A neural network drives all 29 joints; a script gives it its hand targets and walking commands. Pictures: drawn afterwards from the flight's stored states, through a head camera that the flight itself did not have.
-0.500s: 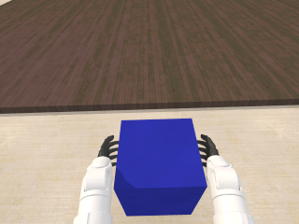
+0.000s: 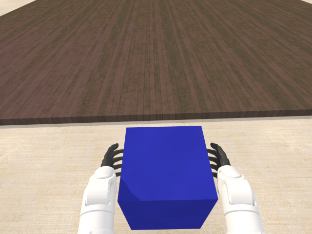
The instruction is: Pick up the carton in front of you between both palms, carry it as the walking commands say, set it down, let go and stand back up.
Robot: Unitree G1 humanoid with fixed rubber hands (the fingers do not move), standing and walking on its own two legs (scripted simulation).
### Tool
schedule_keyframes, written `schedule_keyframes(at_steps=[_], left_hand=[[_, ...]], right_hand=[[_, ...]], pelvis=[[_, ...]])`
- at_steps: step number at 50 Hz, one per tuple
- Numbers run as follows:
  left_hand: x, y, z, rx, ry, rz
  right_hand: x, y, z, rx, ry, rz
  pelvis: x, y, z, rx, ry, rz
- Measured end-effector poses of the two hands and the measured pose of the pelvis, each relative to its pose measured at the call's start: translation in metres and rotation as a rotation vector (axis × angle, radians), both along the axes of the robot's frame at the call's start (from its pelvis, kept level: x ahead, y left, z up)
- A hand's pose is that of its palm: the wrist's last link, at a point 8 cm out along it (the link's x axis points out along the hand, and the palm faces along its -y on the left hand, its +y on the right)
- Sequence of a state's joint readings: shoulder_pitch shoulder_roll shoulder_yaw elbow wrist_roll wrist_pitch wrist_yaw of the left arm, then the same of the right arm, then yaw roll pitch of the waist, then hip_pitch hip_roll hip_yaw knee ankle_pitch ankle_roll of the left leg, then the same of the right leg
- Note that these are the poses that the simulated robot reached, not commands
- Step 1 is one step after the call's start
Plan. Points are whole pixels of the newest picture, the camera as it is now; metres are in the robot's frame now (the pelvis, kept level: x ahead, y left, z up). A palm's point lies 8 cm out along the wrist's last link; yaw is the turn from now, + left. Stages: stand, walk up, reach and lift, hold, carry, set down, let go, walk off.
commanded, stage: hold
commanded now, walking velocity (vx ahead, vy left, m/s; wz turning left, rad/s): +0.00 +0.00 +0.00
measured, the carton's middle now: (164, 180) +0.30 +0.00 -0.03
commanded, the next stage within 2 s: carry in 1.16 s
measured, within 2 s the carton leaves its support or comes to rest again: neither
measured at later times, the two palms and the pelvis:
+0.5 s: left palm (107, 173) +0.28 +0.15 +0.05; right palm (223, 171) +0.28 -0.15 +0.05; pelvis -0.01 +0.00 +0.00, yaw +0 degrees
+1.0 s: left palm (107, 172) +0.28 +0.15 +0.05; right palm (223, 171) +0.28 -0.15 +0.05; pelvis +0.00 +0.00 +0.00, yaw +0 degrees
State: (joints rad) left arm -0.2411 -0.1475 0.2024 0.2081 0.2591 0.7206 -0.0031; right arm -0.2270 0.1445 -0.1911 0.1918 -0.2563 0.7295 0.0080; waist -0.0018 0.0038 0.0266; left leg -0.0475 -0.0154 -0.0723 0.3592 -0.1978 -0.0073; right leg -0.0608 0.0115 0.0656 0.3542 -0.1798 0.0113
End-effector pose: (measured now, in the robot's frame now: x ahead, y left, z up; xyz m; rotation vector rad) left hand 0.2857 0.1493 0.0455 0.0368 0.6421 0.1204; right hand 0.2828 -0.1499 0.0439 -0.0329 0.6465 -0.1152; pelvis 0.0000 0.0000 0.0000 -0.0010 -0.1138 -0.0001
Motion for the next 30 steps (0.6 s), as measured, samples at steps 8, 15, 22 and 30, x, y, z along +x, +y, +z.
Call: schedule_keyframes(at_steps=[8,15,22,30], left_hand=[[-0.009,0.001,0.003,-0.006,0.019,0.011],[-0.011,0.000,0.002,-0.016,0.018,0.018],[-0.008,0.000,0.004,-0.021,0.010,0.021],[-0.006,0.001,0.004,-0.012,0.013,0.016]], right_hand=[[-0.007,0.001,0.003,0.006,0.019,0.003],[-0.009,0.000,0.003,0.015,0.018,-0.004],[-0.006,0.000,0.005,0.020,0.011,-0.008],[-0.003,0.000,0.005,0.012,0.013,-0.002]], pelvis=[[-0.006,-0.001,-0.001,0.000,-0.027,0.001],[-0.013,-0.002,-0.002,0.000,-0.031,0.001],[-0.014,-0.003,-0.002,0.000,-0.029,0.001],[-0.010,-0.003,-0.001,0.000,-0.024,0.001]])
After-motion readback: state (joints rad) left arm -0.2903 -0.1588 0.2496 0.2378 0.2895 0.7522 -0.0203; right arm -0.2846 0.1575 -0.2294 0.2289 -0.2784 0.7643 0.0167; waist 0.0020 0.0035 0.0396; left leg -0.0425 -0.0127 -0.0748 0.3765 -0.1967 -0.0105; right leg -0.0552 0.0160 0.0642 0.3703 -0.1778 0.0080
